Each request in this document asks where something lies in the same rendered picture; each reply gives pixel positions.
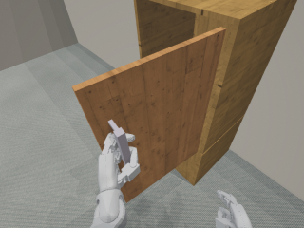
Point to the robot right hand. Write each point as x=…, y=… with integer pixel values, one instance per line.
x=236, y=217

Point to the robot left forearm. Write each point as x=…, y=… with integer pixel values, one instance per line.
x=110, y=212

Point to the cupboard door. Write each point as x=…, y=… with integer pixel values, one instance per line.
x=161, y=99

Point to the robot left hand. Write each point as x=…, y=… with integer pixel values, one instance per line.
x=108, y=168

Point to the handle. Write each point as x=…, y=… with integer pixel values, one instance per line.
x=122, y=142

